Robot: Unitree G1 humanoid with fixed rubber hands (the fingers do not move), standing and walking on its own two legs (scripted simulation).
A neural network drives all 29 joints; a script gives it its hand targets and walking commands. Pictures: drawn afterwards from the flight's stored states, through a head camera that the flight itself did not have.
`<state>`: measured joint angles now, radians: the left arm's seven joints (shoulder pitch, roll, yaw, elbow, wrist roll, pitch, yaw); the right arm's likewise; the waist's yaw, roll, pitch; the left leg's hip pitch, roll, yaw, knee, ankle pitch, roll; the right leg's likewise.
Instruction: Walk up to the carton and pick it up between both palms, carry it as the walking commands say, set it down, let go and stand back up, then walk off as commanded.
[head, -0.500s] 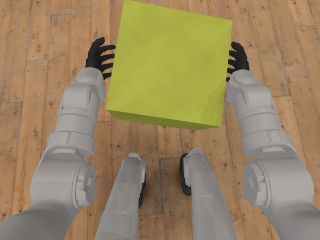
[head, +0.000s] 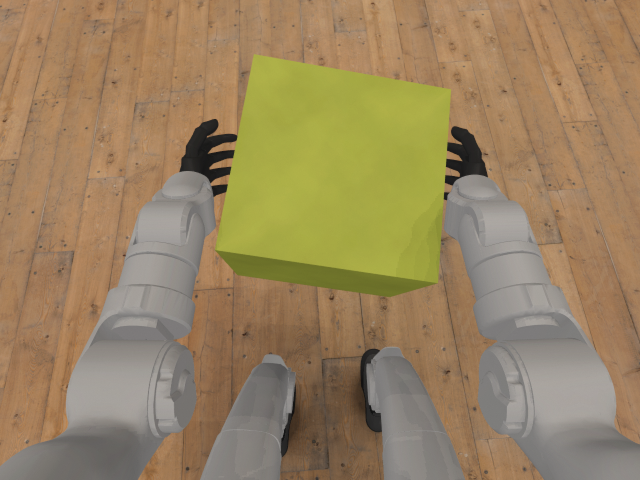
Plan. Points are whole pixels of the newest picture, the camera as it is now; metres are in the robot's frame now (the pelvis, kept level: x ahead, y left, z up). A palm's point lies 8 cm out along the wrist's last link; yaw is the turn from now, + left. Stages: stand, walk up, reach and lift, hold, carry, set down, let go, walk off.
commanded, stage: reach and lift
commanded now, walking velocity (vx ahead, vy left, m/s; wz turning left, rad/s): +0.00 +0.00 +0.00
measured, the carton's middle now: (331, 193) +0.47 +0.00 -0.06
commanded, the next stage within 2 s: hold in 1.70 s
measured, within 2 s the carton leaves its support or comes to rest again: neither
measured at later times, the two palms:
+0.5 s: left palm (155, 125) +0.45 +0.16 +0.12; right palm (506, 140) +0.44 -0.16 +0.11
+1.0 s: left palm (146, 137) +0.43 +0.17 +0.13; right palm (511, 137) +0.43 -0.16 +0.13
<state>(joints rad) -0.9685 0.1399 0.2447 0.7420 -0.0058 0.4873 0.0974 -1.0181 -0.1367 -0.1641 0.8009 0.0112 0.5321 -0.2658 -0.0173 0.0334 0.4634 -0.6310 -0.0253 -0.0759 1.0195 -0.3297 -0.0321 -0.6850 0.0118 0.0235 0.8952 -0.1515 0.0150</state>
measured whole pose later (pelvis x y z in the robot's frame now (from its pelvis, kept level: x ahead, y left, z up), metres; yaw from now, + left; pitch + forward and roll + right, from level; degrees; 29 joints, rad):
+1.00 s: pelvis +0.10 +0.00 +0.06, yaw +0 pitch -4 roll +0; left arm -0.54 -0.01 0.32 0.69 0.19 0.69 0.01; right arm -0.57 0.06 -0.27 0.69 -0.21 0.74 -0.20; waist -0.02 0.01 -0.10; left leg -0.25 -0.01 -0.08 0.61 -0.30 -0.03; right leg -0.32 0.01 0.02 0.54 -0.16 0.01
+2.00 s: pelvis +0.10 +0.00 +0.07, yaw +0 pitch -5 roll +0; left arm -0.50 -0.02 0.31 0.64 0.19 0.73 0.03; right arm -0.56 0.07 -0.27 0.69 -0.21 0.75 -0.20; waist -0.02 0.03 -0.10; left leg -0.22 -0.01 -0.08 0.59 -0.29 -0.03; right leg -0.29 0.01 0.02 0.52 -0.15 0.01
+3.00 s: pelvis +0.10 +0.00 +0.06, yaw +1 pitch -5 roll +0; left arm -0.49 -0.03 0.26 0.57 0.19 0.77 0.05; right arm -0.54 0.06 -0.26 0.66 -0.21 0.75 -0.18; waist -0.02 0.00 -0.10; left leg -0.24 -0.01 -0.08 0.60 -0.29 -0.03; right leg -0.30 0.00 0.02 0.53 -0.15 0.01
